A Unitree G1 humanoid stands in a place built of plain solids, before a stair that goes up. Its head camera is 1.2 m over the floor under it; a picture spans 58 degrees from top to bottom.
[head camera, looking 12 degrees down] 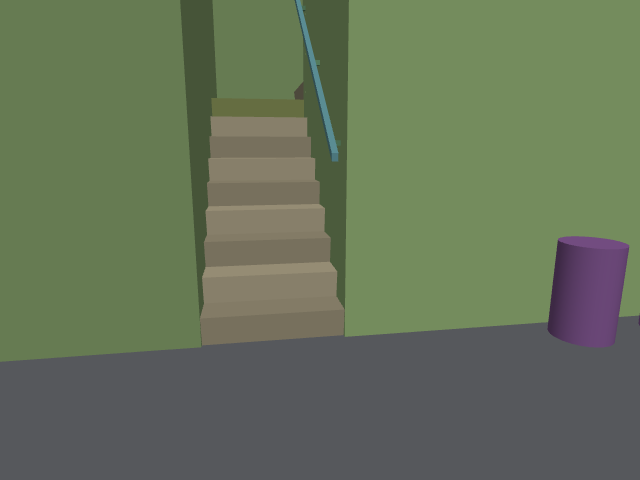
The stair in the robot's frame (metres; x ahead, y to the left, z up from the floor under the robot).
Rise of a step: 0.19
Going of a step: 0.24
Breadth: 0.90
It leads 10 degrees to the left of straight ahead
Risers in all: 9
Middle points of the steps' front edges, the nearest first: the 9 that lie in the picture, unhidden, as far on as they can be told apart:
2.55 0.29 0.19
2.78 0.33 0.37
3.02 0.37 0.56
3.26 0.40 0.74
3.49 0.44 0.93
3.73 0.48 1.11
3.97 0.52 1.30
4.20 0.56 1.48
4.44 0.60 1.67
